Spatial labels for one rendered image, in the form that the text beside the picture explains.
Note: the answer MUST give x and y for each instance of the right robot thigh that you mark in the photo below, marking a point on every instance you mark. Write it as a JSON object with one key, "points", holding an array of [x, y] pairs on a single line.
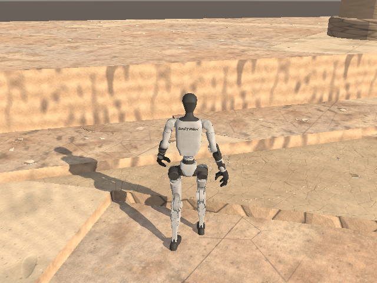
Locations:
{"points": [[201, 173]]}

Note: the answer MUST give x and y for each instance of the right robot forearm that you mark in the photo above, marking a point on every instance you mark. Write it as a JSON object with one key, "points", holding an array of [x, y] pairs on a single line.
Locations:
{"points": [[219, 160]]}

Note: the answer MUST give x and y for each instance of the robot left shin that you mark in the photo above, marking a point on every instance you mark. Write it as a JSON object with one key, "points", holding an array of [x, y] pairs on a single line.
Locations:
{"points": [[175, 221]]}

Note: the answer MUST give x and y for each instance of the left robot hand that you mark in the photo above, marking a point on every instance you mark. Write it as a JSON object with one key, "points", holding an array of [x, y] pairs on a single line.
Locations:
{"points": [[160, 161]]}

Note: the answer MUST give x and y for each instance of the left robot upper arm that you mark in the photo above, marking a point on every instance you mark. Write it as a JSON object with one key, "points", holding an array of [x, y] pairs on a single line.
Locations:
{"points": [[170, 124]]}

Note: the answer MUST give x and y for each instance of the right robot upper arm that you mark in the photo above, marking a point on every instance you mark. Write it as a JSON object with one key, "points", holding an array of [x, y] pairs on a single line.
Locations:
{"points": [[206, 124]]}

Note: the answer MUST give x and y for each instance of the left robot forearm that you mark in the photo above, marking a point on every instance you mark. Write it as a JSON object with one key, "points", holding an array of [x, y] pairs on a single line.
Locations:
{"points": [[161, 152]]}

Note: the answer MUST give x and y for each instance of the right robot hand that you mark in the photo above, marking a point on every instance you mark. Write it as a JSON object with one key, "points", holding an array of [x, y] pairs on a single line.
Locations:
{"points": [[224, 179]]}

